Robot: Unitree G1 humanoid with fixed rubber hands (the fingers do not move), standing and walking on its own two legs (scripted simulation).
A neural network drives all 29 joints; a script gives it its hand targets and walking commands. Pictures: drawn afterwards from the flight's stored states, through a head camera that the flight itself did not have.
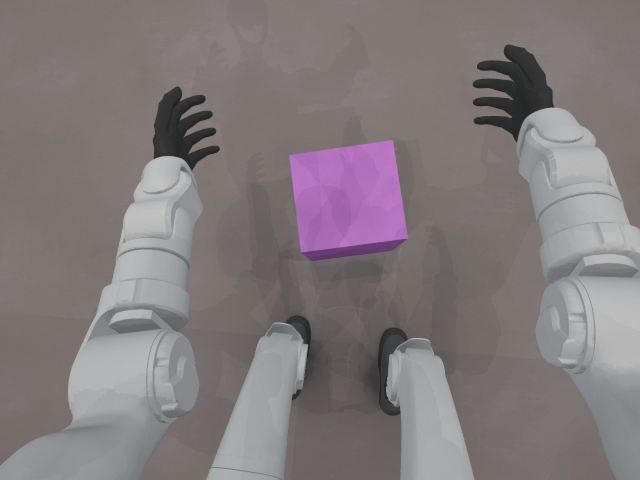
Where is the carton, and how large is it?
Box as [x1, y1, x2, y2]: [289, 140, 407, 260]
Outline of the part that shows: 392,140 289,155 301,252 311,260 391,250 407,238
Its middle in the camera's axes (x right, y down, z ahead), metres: +0.06 -0.07 +0.88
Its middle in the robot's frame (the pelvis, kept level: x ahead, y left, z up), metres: +0.50 +0.04 -0.52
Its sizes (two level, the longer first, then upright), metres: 0.210 0.200 0.250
